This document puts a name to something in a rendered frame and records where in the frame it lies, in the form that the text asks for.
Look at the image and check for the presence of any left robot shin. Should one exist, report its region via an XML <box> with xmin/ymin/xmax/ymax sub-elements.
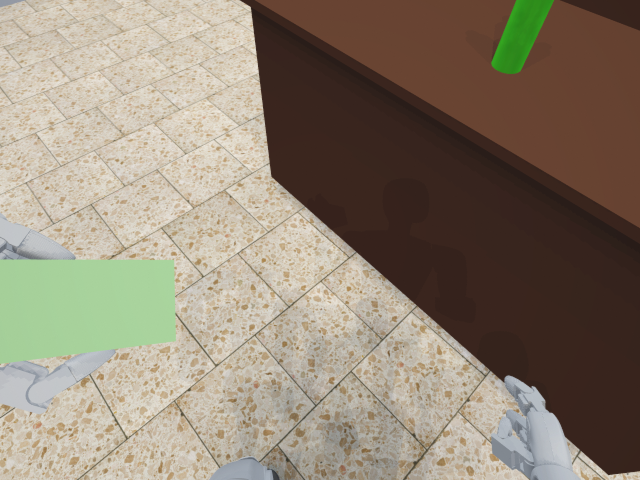
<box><xmin>239</xmin><ymin>456</ymin><xmax>263</xmax><ymax>466</ymax></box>

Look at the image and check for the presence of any robot right hand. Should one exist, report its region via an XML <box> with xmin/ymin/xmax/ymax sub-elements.
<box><xmin>491</xmin><ymin>376</ymin><xmax>573</xmax><ymax>479</ymax></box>

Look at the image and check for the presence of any sponge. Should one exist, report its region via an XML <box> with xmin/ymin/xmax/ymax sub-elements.
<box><xmin>0</xmin><ymin>259</ymin><xmax>176</xmax><ymax>364</ymax></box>

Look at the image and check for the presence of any left robot thigh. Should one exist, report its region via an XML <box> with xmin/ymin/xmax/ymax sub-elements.
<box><xmin>209</xmin><ymin>459</ymin><xmax>273</xmax><ymax>480</ymax></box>

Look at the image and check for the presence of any robot left hand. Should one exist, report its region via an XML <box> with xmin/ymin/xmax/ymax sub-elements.
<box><xmin>0</xmin><ymin>213</ymin><xmax>116</xmax><ymax>414</ymax></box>

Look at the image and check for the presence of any table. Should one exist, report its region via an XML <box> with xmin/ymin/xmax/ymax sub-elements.
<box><xmin>240</xmin><ymin>0</ymin><xmax>640</xmax><ymax>475</ymax></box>

